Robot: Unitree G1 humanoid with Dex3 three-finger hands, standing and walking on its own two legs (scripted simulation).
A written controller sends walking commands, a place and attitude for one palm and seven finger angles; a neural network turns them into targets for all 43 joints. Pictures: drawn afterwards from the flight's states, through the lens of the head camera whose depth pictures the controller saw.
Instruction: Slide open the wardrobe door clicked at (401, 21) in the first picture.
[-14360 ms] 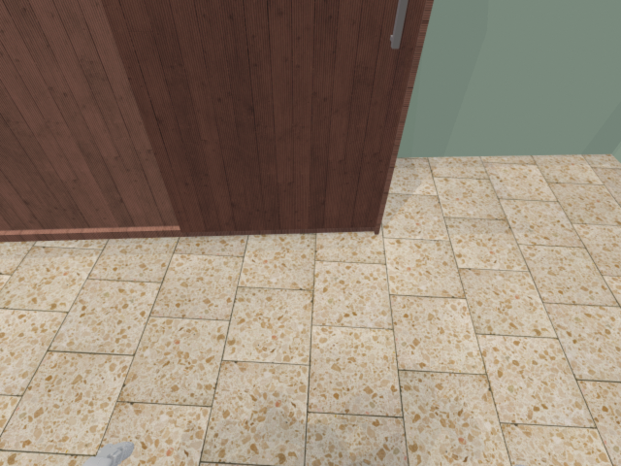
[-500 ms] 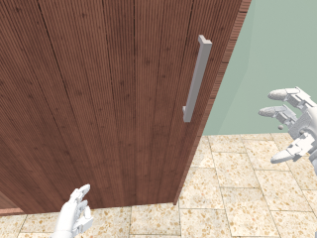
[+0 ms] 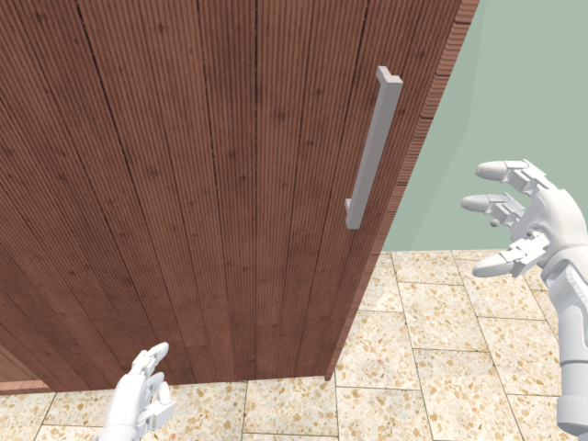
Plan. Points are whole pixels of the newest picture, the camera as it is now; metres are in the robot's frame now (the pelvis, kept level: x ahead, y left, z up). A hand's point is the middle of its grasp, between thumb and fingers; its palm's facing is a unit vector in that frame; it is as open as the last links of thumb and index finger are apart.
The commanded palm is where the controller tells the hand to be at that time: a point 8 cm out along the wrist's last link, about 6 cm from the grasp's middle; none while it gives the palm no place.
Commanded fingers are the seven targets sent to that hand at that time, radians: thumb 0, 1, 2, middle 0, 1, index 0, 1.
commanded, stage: move the hooked fingers beside the handle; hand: right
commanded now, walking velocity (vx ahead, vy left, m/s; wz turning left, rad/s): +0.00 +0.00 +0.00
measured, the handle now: (366, 156) +0.46 -0.08 +0.18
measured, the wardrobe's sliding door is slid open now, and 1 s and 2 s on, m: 0.00 0.00 0.00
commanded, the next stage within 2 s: none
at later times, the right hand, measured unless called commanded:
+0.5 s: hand (455, 187) +0.39 -0.18 +0.20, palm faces -0.07 +1.00 -0.04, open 14.0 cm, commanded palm +0.37 -0.23 +0.20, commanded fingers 0.00 0.50 -0.30 0.30 1.20 0.30 1.20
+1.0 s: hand (435, 182) +0.41 -0.16 +0.19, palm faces -0.07 +1.00 -0.02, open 14.0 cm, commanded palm +0.38 -0.21 +0.19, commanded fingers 0.00 0.50 -0.30 0.30 1.20 0.30 1.20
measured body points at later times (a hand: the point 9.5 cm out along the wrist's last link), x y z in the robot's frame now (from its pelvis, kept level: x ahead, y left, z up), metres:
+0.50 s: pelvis +0.01 +0.01 +0.00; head +0.00 +0.03 +0.45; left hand +0.16 +0.26 -0.09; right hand +0.39 -0.24 +0.20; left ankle -0.01 +0.09 -0.74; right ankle +0.00 -0.09 -0.74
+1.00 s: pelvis +0.01 +0.01 +0.00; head +0.00 +0.03 +0.45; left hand +0.14 +0.26 -0.10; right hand +0.40 -0.22 +0.19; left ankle -0.01 +0.09 -0.74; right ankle +0.00 -0.09 -0.74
